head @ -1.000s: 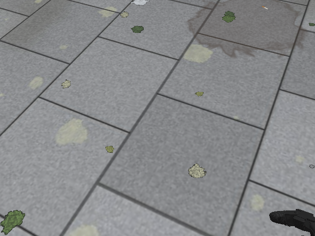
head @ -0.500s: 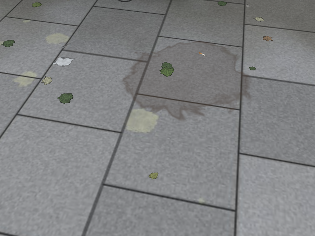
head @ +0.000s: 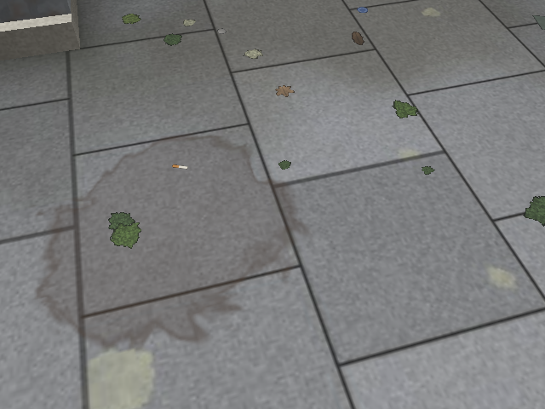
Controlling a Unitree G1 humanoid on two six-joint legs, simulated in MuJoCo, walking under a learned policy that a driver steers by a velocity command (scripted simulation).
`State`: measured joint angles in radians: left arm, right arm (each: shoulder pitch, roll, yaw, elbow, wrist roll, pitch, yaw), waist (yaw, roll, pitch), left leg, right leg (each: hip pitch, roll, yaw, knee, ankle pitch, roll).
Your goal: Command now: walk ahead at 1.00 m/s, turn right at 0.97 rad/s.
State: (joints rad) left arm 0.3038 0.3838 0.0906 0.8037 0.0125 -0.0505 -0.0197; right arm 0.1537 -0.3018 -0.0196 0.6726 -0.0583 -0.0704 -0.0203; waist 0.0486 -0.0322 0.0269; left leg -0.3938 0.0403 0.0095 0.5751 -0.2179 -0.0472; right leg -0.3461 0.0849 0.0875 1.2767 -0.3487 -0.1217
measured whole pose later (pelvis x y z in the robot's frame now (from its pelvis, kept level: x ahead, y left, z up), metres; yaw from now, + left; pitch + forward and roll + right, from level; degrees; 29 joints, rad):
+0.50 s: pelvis +0.40 -0.03 +0.00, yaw -24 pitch +1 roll -1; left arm 0.16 0.27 0.02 0.73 0.00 -0.05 -0.03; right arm 0.26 -0.24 -0.01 0.73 0.02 -0.10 -0.04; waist -0.03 -0.01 0.09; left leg -0.52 0.10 -0.07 1.36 -0.43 -0.07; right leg -0.36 0.17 -0.06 0.52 -0.17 -0.17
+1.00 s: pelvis +0.59 -0.04 +0.00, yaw -28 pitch +1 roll +0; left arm 0.18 0.25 0.04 0.85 0.00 0.05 0.03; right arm 0.13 -0.20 -0.02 0.74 -0.02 -0.01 -0.01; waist 0.00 0.00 0.04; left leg -0.42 -0.02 0.02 0.51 -0.11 0.03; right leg -0.35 -0.02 0.06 0.74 -0.42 0.04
